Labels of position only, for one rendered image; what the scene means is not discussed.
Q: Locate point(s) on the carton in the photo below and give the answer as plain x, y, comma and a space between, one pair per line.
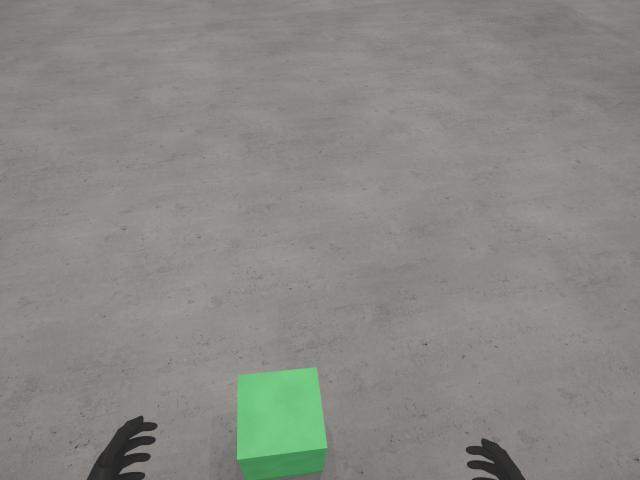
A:
280, 424

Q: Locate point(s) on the robot right hand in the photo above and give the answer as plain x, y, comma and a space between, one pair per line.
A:
504, 468

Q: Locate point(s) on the robot left hand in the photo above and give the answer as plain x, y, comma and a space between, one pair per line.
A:
112, 460

